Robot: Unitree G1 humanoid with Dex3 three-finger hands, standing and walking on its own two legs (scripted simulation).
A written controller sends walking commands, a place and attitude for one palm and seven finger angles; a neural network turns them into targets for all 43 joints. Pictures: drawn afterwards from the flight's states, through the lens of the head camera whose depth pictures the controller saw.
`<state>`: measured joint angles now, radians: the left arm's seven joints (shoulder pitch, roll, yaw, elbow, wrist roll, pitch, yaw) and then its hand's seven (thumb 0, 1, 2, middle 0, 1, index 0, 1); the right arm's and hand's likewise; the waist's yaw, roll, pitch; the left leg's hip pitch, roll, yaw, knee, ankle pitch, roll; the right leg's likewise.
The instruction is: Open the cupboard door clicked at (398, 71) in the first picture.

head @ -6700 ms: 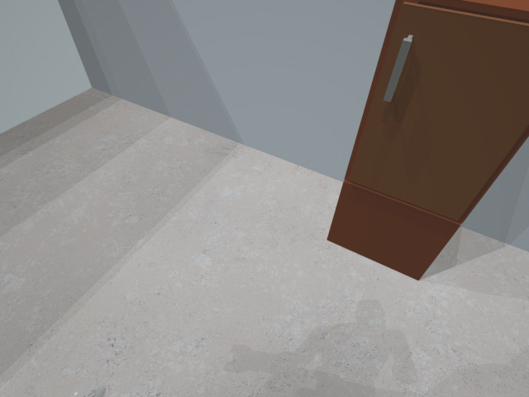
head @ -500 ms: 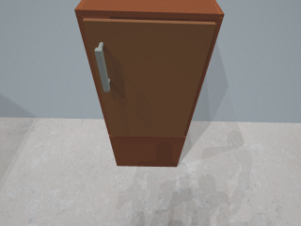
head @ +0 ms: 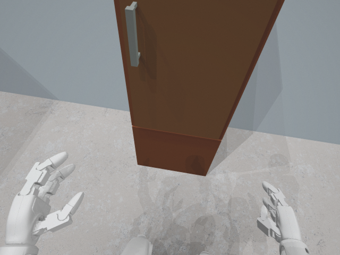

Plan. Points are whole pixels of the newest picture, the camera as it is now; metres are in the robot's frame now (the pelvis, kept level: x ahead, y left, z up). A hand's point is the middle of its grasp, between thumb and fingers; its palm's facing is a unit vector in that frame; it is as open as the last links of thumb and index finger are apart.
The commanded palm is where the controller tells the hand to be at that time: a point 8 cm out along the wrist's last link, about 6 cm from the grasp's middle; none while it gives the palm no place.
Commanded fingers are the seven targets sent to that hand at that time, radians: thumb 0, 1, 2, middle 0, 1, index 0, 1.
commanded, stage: raise the hand with hooked fingers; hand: left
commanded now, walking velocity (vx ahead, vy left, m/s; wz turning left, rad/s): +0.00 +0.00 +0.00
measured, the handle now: (134, 36) +0.62 +0.20 +0.17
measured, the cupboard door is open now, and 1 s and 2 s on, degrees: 0 0 0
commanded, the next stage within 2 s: move the hooked fingers beside the handle in 1.54 s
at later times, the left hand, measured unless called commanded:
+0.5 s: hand (65, 157) +0.26 +0.25 +0.10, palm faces -0.04 -1.00 -0.05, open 12.4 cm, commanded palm +0.24 +0.31 +0.13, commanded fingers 0.00 -0.36 0.36 -0.29 -1.11 -0.29 -1.11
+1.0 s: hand (28, 105) +0.31 +0.32 +0.19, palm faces +0.04 -1.00 -0.05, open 14.0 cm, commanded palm +0.29 +0.36 +0.19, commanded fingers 0.00 -0.50 0.30 -0.30 -1.20 -0.30 -1.20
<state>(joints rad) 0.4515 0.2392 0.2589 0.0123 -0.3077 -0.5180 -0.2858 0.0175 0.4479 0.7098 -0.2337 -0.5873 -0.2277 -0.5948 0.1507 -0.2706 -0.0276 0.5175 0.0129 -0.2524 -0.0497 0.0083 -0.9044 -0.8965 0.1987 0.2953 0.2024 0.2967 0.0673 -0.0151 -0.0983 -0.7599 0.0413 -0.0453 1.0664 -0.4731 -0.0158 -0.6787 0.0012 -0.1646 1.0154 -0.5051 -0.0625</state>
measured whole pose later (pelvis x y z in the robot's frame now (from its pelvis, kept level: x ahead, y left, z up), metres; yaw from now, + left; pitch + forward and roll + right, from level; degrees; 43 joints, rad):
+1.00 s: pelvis +0.02 +0.05 +0.06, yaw -1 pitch +2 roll -2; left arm -0.09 0.44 0.42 0.24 -0.33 -0.06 -0.43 -0.01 -0.49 0.31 -0.30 -1.19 -0.30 -1.20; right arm 0.24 -0.24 0.10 0.59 0.05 -0.22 -0.10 0.01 -0.90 -0.90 0.21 0.30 0.21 0.30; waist 0.05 0.02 -0.03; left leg -0.36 0.00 0.03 0.66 -0.33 0.05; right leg -0.29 -0.02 -0.09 0.59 -0.32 0.01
